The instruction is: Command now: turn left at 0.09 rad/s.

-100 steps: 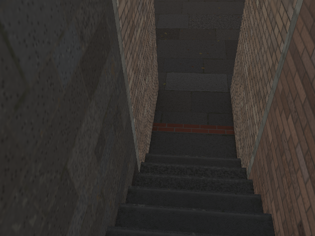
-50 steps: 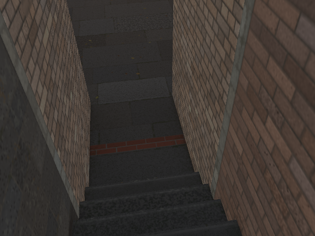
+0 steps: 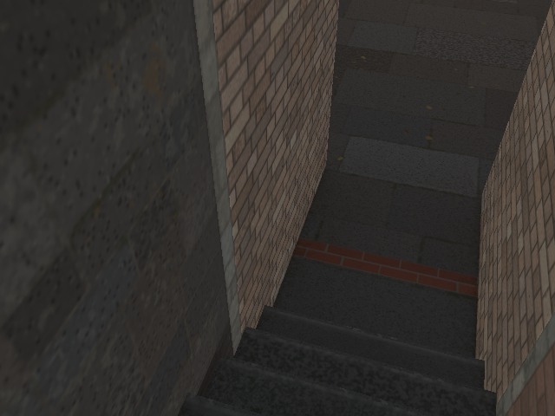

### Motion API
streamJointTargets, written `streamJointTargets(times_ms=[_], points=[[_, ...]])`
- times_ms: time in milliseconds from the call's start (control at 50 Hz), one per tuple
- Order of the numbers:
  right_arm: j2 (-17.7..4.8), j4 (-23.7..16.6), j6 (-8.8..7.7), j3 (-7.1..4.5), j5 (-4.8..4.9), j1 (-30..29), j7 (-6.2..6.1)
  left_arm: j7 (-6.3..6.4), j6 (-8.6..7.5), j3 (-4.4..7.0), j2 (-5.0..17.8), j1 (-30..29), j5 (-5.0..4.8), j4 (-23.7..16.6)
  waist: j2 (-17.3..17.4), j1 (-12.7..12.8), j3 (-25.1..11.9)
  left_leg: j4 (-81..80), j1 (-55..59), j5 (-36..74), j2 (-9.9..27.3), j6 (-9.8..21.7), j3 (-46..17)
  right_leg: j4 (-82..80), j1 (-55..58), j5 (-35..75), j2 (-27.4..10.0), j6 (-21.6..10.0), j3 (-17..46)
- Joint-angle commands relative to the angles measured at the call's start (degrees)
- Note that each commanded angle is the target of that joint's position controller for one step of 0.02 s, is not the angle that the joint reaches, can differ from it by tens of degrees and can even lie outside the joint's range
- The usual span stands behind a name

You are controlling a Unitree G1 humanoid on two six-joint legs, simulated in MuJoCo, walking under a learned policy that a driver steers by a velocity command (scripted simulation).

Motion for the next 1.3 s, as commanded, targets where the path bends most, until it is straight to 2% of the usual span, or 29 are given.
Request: streamJointTargets(times_ms=[20, 60, 200, 260, 300, 340, 360, 380, 420, 520, 620, 680, 760, 800, 820, 840, 860, 880, 900, 920, 940, 960, 1020, 1040, 1080, 1100, 1140, 1260, 1300], points=[[-5.96, -3.16, -1.40, -2.27, 0.07, -6.00, 0.67, -0.41, -3.60, 0.89, 7.05, 0.89, 0.70, -0.07, -7.34, 1.19, 7.35, 6.32, -8.78, 6.31, 4.07, -0.61, 0.27, -15.69, -2.65, -16.46, -16.95, -6.49, 23.21], [-4.30, -2.68, -0.62, -1.94, -0.72, -7.17, 1.76, -0.89, -4.33, 0.21, 4.75, -2.34, 0.48, -0.80, -6.71, -0.74, 7.03, 7.04, -2.92, 5.75, 3.19, 0.14, 5.17, -17.38, -8.48, -19.15, -12.80, -5.39, 18.39], [-6.12, -5.93, -1.74, -1.56, 0.13, -17.33, 1.06, -1.29, -3.76, 2.86, 8.98, 8.52, 0.27, 2.89, -9.32, 6.01, 10.24, 3.21, -10.89, 2.58, 3.96, 0.47, 12.25, -16.14, 4.88, -7.99, -13.40, -8.69, 21.51], [-4.56, -6.05, -1.94, -0.99, 0.63, -14.72, 0.24, -1.88, -3.97, 2.94, 7.77, 6.97, -0.86, 2.81, -9.33, 3.53, 6.19, -2.40, 2.59, 4.83, 3.95, 1.55, 14.26, -13.22, 1.32, 8.45, -12.33, -9.16, 16.55], [-3.93, -5.32, -1.75, -0.67, -0.58, -10.65, -0.66, -1.70, -4.39, 2.64, 6.62, 6.66, -1.76, 2.60, -7.19, 0.31, 3.23, -6.19, 16.43, 6.86, 4.56, 1.99, 13.71, -9.51, -3.81, 19.71, -10.86, -8.77, 13.43], [-5.91, -3.92, -2.54, -0.85, -2.58, -1.48, -1.83, -0.73, -4.87, 2.89, 6.54, 3.34, -2.30, 0.03, -4.83, -5.03, -1.87, -6.98, 31.30, 3.77, 12.60, 2.90, 5.29, 2.67, -10.57, 24.21, -8.02, -6.78, 9.06], [-10.87, -2.50, -2.63, -2.25, -2.26, 2.62, -2.30, -0.98, -4.74, 2.45, 3.96, 6.42, -2.68, -1.13, 5.22, -4.41, -5.18, -4.11, 39.26, 2.93, 19.46, 7.66, -6.67, 9.32, -21.57, 11.34, -3.92, -4.69, 4.83], [-12.99, 0.07, -2.55, -3.49, -1.08, 5.82, -1.80, -1.06, -3.81, 2.99, 5.94, 4.62, -0.69, -1.92, 10.99, -6.03, -1.12, -9.25, 38.61, 2.42, 24.43, 12.19, -16.30, 15.77, -32.31, -12.12, -1.12, -3.52, 2.30], [-11.52, 3.53, -3.92, -3.80, 0.05, 10.47, -0.69, -0.57, -2.79, 4.28, 8.25, -1.99, 0.78, -3.90, 5.62, -6.99, 6.53, -11.77, 35.81, 13.58, 28.50, 15.66, -19.43, 25.99, -43.43, -17.68, -2.41, -0.70, 1.40], [-8.27, 5.78, -5.34, -3.91, -0.08, 2.44, -0.31, -1.71, -0.45, 5.78, 7.99, 0.51, 0.71, -0.48, 5.61, 0.30, 6.31, -11.12, 11.15, 25.51, 16.73, 10.11, 2.05, 30.61, -26.02, 15.50, -2.46, 1.73, 4.02], [-5.64, 10.03, -6.97, -2.98, 1.31, 1.95, -1.90, -4.13, -0.03, 4.06, 3.59, -7.52, 2.03, -3.83, 5.01, 0.77, 5.86, -0.75, -8.91, 0.16, 13.13, 6.10, 5.28, 14.48, -9.14, 53.22, -1.18, 0.72, 1.70], [-8.31, 9.68, -7.38, -3.12, -0.05, 2.11, -1.85, -2.87, 0.30, 3.88, 4.53, -9.88, 1.13, -4.79, 6.34, -0.64, 8.06, 6.01, -12.52, 1.34, 13.38, 6.18, 4.75, 12.49, -2.49, 49.71, -0.99, 1.33, -0.86], [-7.77, 12.25, -4.43, -2.79, -2.16, 8.43, -3.85, -2.02, -1.10, 4.24, 5.17, -9.83, 0.78, -4.05, 4.21, -4.88, 11.97, 23.29, 3.96, 12.05, 13.59, 8.84, 1.76, -8.14, -10.62, 35.00, -6.12, 0.01, 0.87], [-7.19, 13.34, -3.36, -2.54, -1.72, 9.87, -3.75, -0.74, -1.85, 5.25, 5.46, 6.86, 0.91, 3.25, -1.53, 0.60, 5.45, 44.44, 1.30, 19.67, 10.96, 10.54, 4.45, -16.13, 6.94, 31.62, -4.19, -1.63, -4.87], [-7.09, 13.75, -3.50, -3.19, -1.32, 9.25, -3.02, -0.87, -1.48, 6.54, 7.74, 16.54, 0.42, 6.48, -7.12, 5.82, 1.75, 67.26, -9.38, 5.72, 5.56, 9.50, 6.22, -15.49, 19.44, 34.92, -8.55, -5.15, 1.76], [-2.17, 12.36, -3.83, -2.70, 0.42, 11.56, -2.09, -1.52, -2.24, 5.59, 8.81, 22.58, 0.43, 7.54, -16.08, 4.28, -4.79, 90.68, -31.73, -34.00, -0.50, 7.33, 8.78, 12.76, 37.22, 67.50, -16.66, -5.35, 5.33], [-4.70, 9.65, -4.53, -2.51, 1.71, 13.83, -2.62, -2.06, -2.48, 5.51, 10.78, 20.00, -0.41, 5.77, -18.27, 1.35, -9.22, 94.17, -42.22, -31.99, 3.24, 7.46, 9.37, 18.09, 40.61, 72.16, -21.43, -6.63, 8.77], [-7.29, 9.56, -4.13, -2.82, 0.11, 10.62, -2.90, -2.11, -2.46, 6.31, 11.69, 20.66, -1.79, 6.27, -15.36, 3.38, -9.70, 92.84, -46.24, -24.91, 4.09, 6.94, 9.82, 10.44, 35.98, 50.15, -22.73, -11.33, 12.94], [-8.15, 6.84, -3.74, -2.97, -1.84, 4.79, -3.24, -0.85, -2.76, 7.76, 15.29, 17.92, -1.00, 6.17, -16.42, 4.26, -5.69, 88.04, -47.56, -17.88, 4.89, 4.57, 7.58, -3.66, 24.65, 13.88, -28.50, -17.88, 27.93], [-11.05, 7.52, -2.32, -3.80, -3.09, -0.55, -2.72, -0.55, -2.82, 5.75, 9.92, 11.83, 0.04, 5.20, -3.61, 1.32, 4.24, 78.53, -45.90, -10.68, 7.92, 3.03, 6.87, -9.63, 12.11, -6.27, -25.12, -15.59, 26.15], [-9.40, 6.88, -1.23, -3.75, -2.69, -3.14, -2.08, -0.64, -3.52, 5.04, 9.55, 11.46, 1.21, 5.78, -7.77, 1.10, 10.01, 75.04, -42.22, -11.58, 7.70, 1.91, 7.82, -10.04, 0.33, -5.36, -25.96, -16.45, 29.91], [-8.01, 6.76, -1.50, -3.93, -1.95, -4.98, -1.87, -0.58, -4.84, 3.17, 5.24, 8.67, 0.98, 6.60, 0.89, -3.12, 14.86, 56.61, -40.44, 5.72, 10.77, 0.31, 0.77, -5.38, -7.36, 1.43, -20.13, -12.07, 22.44], [-2.89, 8.12, -1.13, -2.61, -3.05, -7.94, -0.04, 0.20, -7.29, 2.94, 6.72, 6.62, -2.18, 7.55, -4.67, -4.47, 10.05, 28.29, -18.82, 24.15, 11.06, -2.90, 8.78, -9.63, -17.79, 16.09, -14.53, -11.11, 14.40], [-2.19, 12.01, -0.79, -2.71, -2.88, -2.10, 0.18, -0.24, -7.54, 3.51, 9.14, 7.64, -1.55, 8.73, -9.06, -5.35, 5.38, 33.80, -11.70, 29.86, 9.48, -1.84, 10.02, -6.79, -17.88, 21.79, -14.53, -10.79, 13.00], [-6.43, 9.83, -1.92, -4.11, -1.45, -10.13, 1.27, 0.42, -7.18, 2.69, 5.26, 10.88, -2.35, 9.78, -3.69, -3.25, 8.50, 19.69, -24.15, 43.63, 11.49, -0.15, 4.73, -0.27, -7.13, 7.89, -11.53, -10.16, 11.56], [-5.22, 8.81, -2.89, -3.58, -1.83, -15.21, 1.88, 0.99, -6.97, 2.27, 3.76, 9.85, -2.92, 9.46, -2.23, -2.11, 9.14, 10.97, -21.54, 51.57, 11.83, -0.30, 5.18, 1.91, -8.85, 0.14, -10.18, -9.75, 11.20], [-2.38, 9.21, -2.99, -2.82, -2.12, -18.48, 2.17, 1.07, -6.38, 2.85, 5.01, 10.09, -0.75, 8.83, -0.30, 1.34, 7.15, 7.41, -14.56, 56.40, 9.19, 0.30, 8.00, 5.49, -11.27, -6.45, -8.42, -9.13, 10.70], [-3.37, 4.98, -4.78, -2.34, -0.71, -24.73, 0.87, 0.66, -6.08, 2.59, 2.21, 18.65, 0.73, 14.12, -0.31, 10.43, 13.14, -9.81, -10.07, 44.10, 9.55, 0.02, 10.51, 18.08, -4.84, 16.17, -4.94, -8.35, 10.85], [-4.45, 8.35, -5.57, -2.67, -0.61, -16.27, 0.04, 1.50, -5.47, 3.09, 3.58, 19.01, 1.00, 15.29, 0.43, 8.83, 12.60, -17.46, -3.54, 42.93, 11.18, -0.04, 11.96, 25.80, -1.06, 27.25, -5.32, -7.83, 11.09]])
Keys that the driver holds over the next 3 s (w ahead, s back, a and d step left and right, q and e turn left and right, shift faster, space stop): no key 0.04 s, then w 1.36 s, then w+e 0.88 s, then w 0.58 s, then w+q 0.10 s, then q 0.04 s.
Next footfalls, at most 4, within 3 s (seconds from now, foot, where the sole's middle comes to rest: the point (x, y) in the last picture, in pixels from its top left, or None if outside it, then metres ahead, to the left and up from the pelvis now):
0.34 left None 0.10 0.10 -0.77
0.82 right None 0.32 -0.13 -0.96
1.34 left None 0.64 0.04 -1.15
1.84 right None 0.83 -0.21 -1.33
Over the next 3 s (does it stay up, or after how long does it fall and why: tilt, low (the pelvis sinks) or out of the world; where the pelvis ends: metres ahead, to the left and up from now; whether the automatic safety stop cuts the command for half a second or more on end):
stays up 1.30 -0.32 -0.93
